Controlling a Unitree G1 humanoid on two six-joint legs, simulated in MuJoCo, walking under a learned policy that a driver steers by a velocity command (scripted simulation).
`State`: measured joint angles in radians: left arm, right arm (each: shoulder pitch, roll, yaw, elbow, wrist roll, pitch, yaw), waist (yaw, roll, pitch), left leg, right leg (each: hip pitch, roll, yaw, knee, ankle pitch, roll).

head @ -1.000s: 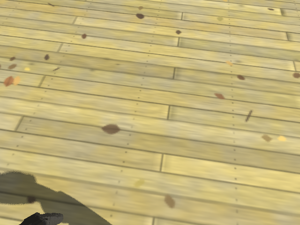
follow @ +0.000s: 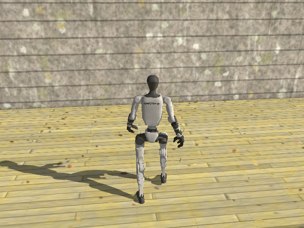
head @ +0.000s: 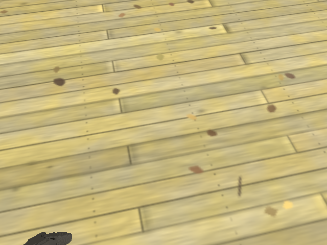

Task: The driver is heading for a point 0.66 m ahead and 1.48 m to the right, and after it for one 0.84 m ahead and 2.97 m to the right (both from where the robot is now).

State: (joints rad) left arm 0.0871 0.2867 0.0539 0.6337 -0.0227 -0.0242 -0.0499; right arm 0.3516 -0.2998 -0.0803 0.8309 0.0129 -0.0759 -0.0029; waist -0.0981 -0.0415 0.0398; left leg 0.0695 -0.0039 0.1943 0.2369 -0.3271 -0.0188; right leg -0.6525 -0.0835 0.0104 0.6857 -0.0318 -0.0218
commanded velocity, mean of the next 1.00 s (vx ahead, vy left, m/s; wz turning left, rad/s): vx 0.50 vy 0.00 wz -0.59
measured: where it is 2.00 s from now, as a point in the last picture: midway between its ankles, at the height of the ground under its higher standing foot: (250, 147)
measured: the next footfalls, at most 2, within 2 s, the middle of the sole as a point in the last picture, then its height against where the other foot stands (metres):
right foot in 0.08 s outside the picture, level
left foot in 0.58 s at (153, 227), level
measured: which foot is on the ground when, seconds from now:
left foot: down 0.00-0.10, up 0.12-0.56, down 0.58-1.00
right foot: up 0.00-0.06, down 0.08-0.58, up 0.60-1.00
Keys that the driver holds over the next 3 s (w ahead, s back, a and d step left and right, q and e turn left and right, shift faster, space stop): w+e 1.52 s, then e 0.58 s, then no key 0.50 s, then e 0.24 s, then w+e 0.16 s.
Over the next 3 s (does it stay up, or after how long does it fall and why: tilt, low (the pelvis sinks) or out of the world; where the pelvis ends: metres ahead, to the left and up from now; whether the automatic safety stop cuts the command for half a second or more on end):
stays up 0.85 -0.53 0.00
